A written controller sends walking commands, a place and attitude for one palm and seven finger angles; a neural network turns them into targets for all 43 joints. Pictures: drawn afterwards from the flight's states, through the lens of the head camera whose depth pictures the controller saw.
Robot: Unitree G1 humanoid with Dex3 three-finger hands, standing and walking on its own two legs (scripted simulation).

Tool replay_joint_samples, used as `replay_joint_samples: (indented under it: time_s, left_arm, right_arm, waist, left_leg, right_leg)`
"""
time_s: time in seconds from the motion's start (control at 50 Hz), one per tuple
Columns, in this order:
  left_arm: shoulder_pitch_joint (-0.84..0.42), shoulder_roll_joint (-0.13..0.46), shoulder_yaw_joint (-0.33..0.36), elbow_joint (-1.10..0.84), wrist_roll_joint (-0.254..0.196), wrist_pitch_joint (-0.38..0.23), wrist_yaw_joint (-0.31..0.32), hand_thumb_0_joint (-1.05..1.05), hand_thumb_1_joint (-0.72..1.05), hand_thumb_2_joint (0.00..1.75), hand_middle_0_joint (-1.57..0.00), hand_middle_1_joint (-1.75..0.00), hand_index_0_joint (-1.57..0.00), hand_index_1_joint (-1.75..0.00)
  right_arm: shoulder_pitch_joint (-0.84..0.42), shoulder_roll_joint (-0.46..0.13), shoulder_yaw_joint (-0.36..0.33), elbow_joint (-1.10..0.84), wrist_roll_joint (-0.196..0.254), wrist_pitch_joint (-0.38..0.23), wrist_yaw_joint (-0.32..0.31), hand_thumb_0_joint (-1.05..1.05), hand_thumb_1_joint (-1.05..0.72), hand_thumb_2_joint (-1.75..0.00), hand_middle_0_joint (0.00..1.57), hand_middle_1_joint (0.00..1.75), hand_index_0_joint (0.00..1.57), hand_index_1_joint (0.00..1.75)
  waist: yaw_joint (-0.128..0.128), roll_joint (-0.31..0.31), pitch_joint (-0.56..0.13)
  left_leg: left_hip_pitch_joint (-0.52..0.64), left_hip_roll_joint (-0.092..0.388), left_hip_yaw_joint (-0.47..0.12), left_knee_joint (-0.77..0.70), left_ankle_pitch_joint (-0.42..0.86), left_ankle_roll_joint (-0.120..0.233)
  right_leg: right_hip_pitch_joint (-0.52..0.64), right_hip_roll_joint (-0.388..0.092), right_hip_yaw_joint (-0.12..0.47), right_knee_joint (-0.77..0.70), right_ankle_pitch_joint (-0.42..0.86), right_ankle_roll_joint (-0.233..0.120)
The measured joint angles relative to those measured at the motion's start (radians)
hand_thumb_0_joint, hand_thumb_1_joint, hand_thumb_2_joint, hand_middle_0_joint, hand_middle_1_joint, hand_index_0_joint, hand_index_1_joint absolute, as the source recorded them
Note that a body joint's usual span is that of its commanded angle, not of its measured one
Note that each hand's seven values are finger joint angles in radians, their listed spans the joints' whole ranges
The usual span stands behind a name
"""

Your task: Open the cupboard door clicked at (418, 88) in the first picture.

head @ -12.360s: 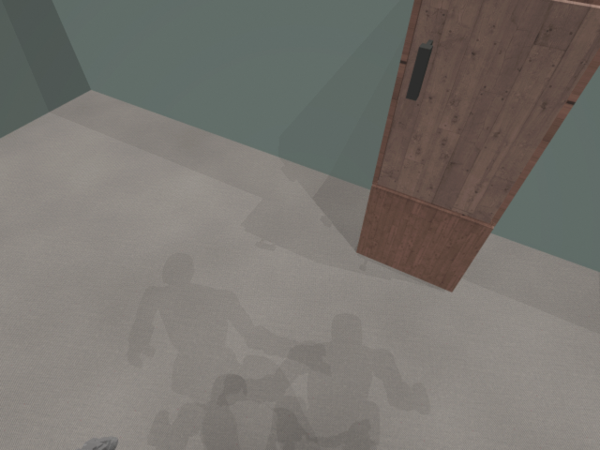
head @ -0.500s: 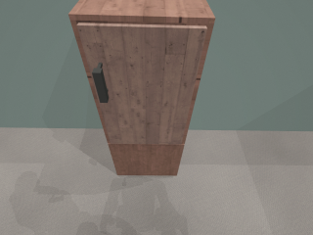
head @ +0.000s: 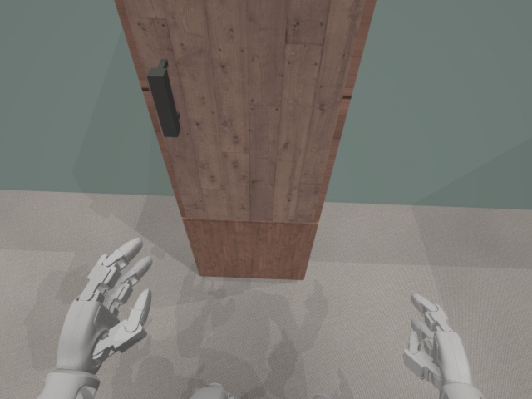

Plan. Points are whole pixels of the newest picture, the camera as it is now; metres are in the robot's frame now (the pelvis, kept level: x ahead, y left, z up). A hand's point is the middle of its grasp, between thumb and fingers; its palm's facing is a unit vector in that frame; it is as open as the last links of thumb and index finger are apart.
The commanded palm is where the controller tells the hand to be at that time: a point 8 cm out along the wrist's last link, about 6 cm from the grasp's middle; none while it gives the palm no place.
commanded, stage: raise the hand with hooked fingers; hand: left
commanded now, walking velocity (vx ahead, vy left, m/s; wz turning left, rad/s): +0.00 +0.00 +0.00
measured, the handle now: (167, 98) +0.59 +0.23 +0.13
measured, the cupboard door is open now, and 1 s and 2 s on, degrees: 0 0 0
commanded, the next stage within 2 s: move the hooked fingers beside the handle in 1.78 s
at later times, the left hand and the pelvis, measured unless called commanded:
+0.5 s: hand (98, 302) +0.23 +0.24 +0.06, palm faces +0.04 -1.00 -0.04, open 11.0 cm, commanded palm +0.20 +0.29 +0.07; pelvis -0.01 +0.01 +0.00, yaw +1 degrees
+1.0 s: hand (55, 254) +0.26 +0.28 +0.12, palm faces +0.07 -1.00 -0.04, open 13.7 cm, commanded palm +0.24 +0.33 +0.13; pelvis +0.01 +0.03 +0.03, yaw +1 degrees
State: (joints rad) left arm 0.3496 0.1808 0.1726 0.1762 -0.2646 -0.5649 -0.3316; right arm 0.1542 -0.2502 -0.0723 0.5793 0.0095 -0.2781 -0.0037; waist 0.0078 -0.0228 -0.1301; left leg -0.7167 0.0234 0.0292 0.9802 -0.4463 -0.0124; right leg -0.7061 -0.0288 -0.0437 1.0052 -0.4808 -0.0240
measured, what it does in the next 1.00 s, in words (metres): stands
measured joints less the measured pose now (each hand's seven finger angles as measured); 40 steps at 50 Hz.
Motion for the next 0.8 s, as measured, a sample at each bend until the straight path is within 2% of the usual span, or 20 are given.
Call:
replay_joint_samples:
  time_s: [0.02,0.06,0.12,0.2,0.26,0.32,0.4,0.46,0.6,0.8]
  left_arm:
    - [0.01,0.003,0.002,-0.004,-0.013,0.016,-0.029,0.01,0.71,0.81,-0.22,-0.43,-0.21,-0.43]
    - [0.036,0.008,0.011,-0.018,-0.033,0.072,-0.049,0.01,0.66,0.79,-0.22,-0.46,-0.22,-0.46]
    - [0.074,0.013,0.033,-0.07,-0.036,0.136,-0.016,0.01,0.59,0.76,-0.23,-0.5,-0.23,-0.5]
    - [0.079,0.036,0.056,-0.158,-0.03,0.139,0.012,0.02,0.5,0.72,-0.23,-0.56,-0.23,-0.56]
    - [0.019,0.066,0.068,-0.163,-0.041,0.151,-0.019,0.01,0.43,0.69,-0.24,-0.6,-0.23,-0.6]
    - [-0.038,0.096,0.082,-0.139,-0.057,0.213,-0.052,0.01,0.36,0.66,-0.24,-0.65,-0.24,-0.65]
    - [-0.058,0.118,0.105,-0.108,-0.076,0.286,-0.053,0.01,0.26,0.62,-0.25,-0.71,-0.25,-0.71]
    - [-0.055,0.119,0.123,-0.094,-0.084,0.288,-0.032,0.01,0.19,0.59,-0.26,-0.75,-0.25,-0.75]
    - [-0.077,0.12,0.134,-0.073,-0.082,0.254,-0.02,0.01,0.03,0.52,-0.27,-0.86,-0.26,-0.86]
    - [-0.142,0.147,0.144,-0.067,-0.074,0.3,-0.022,0.0,-0.2,0.42,-0.28,-1.01,-0.28,-1.01]
  right_arm:
    - [-0.009,-0.009,-0.002,-0.028,0.006,0.005,-0.004,0.01,-0.9,-0.9,0.2,0.3,0.2,0.3]
    - [-0.019,-0.019,-0.003,-0.071,0.015,0.015,-0.017,0.01,-0.9,-0.9,0.2,0.3,0.2,0.3]
    - [-0.017,-0.017,0.006,-0.1,0.016,0.024,-0.038,0.01,-0.9,-0.9,0.2,0.3,0.2,0.3]
    - [0.003,0.007,0.04,-0.079,0.011,0.031,-0.056,0.01,-0.9,-0.9,0.2,0.3,0.2,0.3]
    - [0.019,0.028,0.074,-0.04,0.013,0.036,-0.062,0.01,-0.9,-0.9,0.2,0.3,0.2,0.3]
    - [0.043,0.047,0.098,-0.012,0.02,0.048,-0.064,0.02,-0.9,-0.9,0.2,0.3,0.2,0.3]
    - [0.092,0.056,0.108,0.001,0.022,0.055,-0.065,0.02,-0.9,-0.9,0.21,0.3,0.2,0.3]
    - [0.128,0.044,0.102,0.004,0.021,0.051,-0.066,0.02,-0.9,-0.9,0.21,0.3,0.2,0.3]
    - [0.16,-0.01,0.081,0.012,0.027,0.034,-0.07,0.02,-0.9,-0.9,0.21,0.3,0.2,0.3]
    - [0.122,-0.018,0.089,-0.01,0.032,0.02,-0.075,0.02,-0.9,-0.9,0.2,0.3,0.2,0.3]
  waist:
    - [0.008,0.0,-0.002]
    - [0.022,-0.001,-0.003]
    - [0.04,0.004,0.003]
    - [0.048,0.018,0.011]
    - [0.041,0.032,0.021]
    - [0.023,0.045,0.029]
    - [-0.006,0.056,0.029]
    - [-0.019,0.057,0.028]
    - [-0.021,0.05,0.04]
    - [-0.009,0.039,0.051]
  left_leg:
    - [-0.03,0.002,-0.005,0.035,0.004,0.001]
    - [-0.074,0.005,-0.016,0.095,-0.031,-0.003]
    - [-0.107,0.012,-0.043,0.146,-0.06,-0.012]
    - [-0.119,0.021,-0.079,0.165,-0.065,-0.016]
    - [-0.119,0.025,-0.096,0.159,-0.056,-0.018]
    - [-0.1,0.027,-0.094,0.129,-0.041,-0.016]
    - [-0.052,0.027,-0.07,0.064,-0.014,-0.007]
    - [-0.02,0.023,-0.051,0.021,0.002,0.001]
    - [0.026,0.013,-0.033,-0.025,0.017,0.017]
    - [0.11,0.003,-0.029,-0.086,0.032,0.029]
  right_leg:
    - [-0.029,0.002,-0.003,0.037,-0.019,0.0]
    - [-0.065,0.003,-0.012,0.089,-0.041,0.004]
    - [-0.081,0.01,-0.038,0.119,-0.06,-0.012]
    - [-0.069,0.022,-0.073,0.107,-0.058,-0.016]
    - [-0.057,0.028,-0.089,0.085,-0.045,-0.018]
    - [-0.038,0.032,-0.087,0.05,-0.025,-0.015]
    - [0.0,0.032,-0.064,-0.011,0.007,-0.006]
    - [0.024,0.028,-0.047,-0.048,0.026,0.002]
    - [0.067,0.019,-0.031,-0.095,0.046,0.018]
    - [0.158,0.012,-0.028,-0.171,0.07,0.03]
